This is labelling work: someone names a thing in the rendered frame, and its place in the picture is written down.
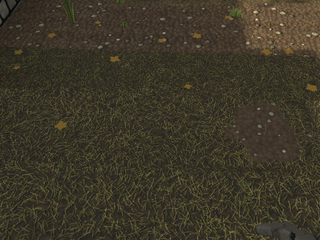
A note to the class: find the right robot hand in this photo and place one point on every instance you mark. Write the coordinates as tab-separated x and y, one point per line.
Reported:
284	230

